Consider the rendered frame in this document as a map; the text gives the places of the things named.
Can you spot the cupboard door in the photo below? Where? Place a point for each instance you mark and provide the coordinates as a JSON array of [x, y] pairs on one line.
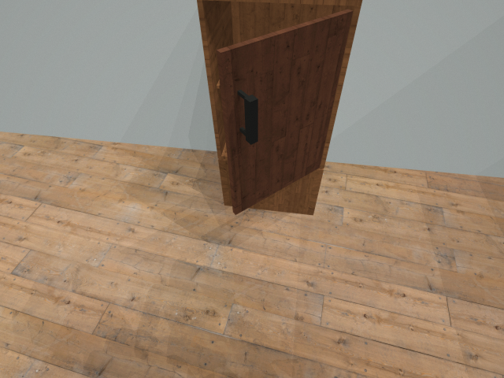
[[294, 74]]

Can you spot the handle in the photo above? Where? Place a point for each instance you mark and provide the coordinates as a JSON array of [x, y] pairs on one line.
[[251, 117]]

